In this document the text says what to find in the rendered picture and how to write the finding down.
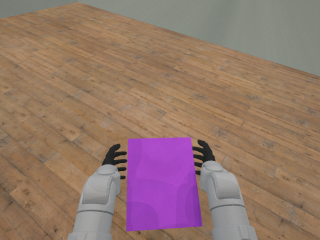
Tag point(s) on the right robot forearm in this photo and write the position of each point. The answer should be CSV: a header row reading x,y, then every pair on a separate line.
x,y
229,217

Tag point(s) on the left robot hand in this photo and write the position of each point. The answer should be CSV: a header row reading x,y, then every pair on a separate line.
x,y
111,154

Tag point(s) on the carton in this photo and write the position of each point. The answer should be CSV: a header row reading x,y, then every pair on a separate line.
x,y
162,191

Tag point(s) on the left robot forearm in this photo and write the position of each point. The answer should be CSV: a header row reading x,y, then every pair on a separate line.
x,y
96,205

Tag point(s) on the right robot hand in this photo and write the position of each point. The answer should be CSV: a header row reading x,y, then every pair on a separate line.
x,y
207,154

